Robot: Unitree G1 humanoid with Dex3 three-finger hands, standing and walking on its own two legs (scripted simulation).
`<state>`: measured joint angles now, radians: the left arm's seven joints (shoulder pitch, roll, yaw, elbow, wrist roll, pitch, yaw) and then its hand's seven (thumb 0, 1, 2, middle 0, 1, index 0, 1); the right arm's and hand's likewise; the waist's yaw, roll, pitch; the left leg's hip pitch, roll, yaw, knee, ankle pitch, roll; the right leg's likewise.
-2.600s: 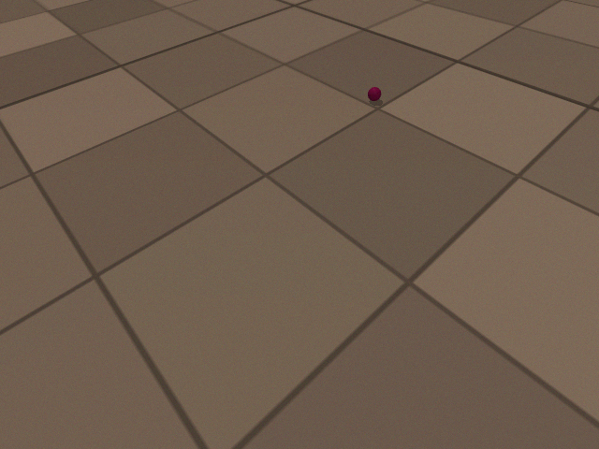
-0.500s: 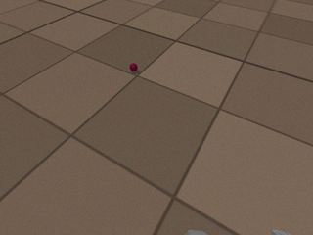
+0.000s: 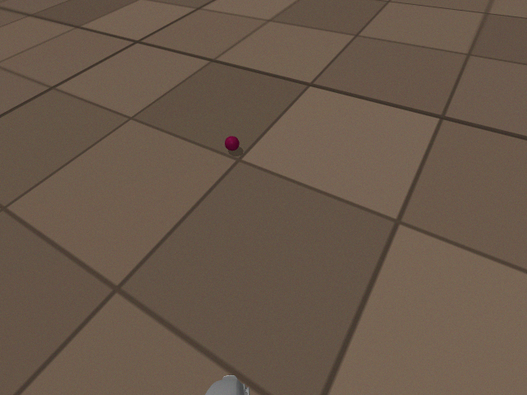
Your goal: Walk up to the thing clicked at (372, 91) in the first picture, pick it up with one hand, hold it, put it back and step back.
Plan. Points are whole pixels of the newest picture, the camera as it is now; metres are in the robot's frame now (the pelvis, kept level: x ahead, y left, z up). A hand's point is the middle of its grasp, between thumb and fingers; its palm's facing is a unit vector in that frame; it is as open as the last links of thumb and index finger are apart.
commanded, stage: walk up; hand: left
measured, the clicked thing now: (232, 143) +1.54 +0.31 -0.73
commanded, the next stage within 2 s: none
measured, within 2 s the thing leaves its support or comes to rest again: neither
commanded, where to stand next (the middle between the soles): +1.10 +0.07 m, yaw +0 degrees
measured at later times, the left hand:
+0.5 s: hand (151, 272) +0.38 +0.30 -0.14, palm faces -0.09 -0.93 -0.36, open 7.3 cm
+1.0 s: hand (156, 231) +0.50 +0.32 -0.15, palm faces +0.04 -0.92 -0.38, open 7.4 cm
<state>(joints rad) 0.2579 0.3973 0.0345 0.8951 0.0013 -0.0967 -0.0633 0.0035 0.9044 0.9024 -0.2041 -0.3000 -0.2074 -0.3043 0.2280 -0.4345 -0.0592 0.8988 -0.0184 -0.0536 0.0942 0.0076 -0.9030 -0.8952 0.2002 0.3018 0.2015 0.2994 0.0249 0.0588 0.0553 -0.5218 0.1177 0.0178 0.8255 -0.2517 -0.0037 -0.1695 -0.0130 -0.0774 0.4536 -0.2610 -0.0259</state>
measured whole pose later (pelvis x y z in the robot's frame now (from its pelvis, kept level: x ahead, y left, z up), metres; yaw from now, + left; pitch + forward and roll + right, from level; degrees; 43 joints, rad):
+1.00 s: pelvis +0.51 +0.03 -0.01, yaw +2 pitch -2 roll -2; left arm 0.37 0.45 0.06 0.90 0.01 -0.08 -0.05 0.01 0.90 0.90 -0.20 -0.30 -0.21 -0.30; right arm 0.23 -0.43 -0.07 0.90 -0.03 -0.04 0.10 0.01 -0.90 -0.90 0.20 0.30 0.20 0.30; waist 0.06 0.02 0.06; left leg -0.42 0.09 0.04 0.56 -0.14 0.02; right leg -0.08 -0.03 -0.12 0.52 -0.40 0.01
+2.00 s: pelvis +0.87 +0.06 -0.01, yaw +1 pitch -3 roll +0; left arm 0.32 0.45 0.03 0.93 0.00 -0.05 -0.03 0.01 0.91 0.90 -0.20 -0.30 -0.20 -0.30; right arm 0.27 -0.40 -0.06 0.86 -0.01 -0.07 0.06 0.00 -0.90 -0.90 0.20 0.30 0.20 0.30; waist 0.00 -0.05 0.08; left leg -0.32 0.04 0.09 0.62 -0.24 0.03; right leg -0.40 -0.04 0.01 1.08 -0.41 -0.04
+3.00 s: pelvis +1.03 +0.06 +0.00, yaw +1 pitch -3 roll -1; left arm 0.11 0.36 -0.01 1.14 -0.01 -0.02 -0.01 0.01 0.91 0.90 -0.20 -0.30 -0.20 -0.30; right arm 0.05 -0.35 0.02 1.09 0.00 -0.01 0.02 0.01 -0.90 -0.90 0.20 0.30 0.20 0.30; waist 0.03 0.00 0.07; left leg -0.23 0.03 0.00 0.48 -0.21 -0.02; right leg -0.20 -0.04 -0.05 0.45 -0.21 0.02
